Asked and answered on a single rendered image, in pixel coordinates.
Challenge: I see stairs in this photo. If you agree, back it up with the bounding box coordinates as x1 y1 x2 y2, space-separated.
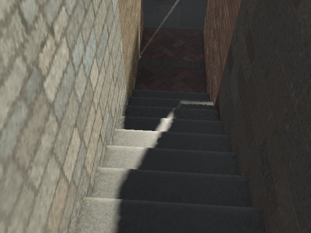
76 89 266 233

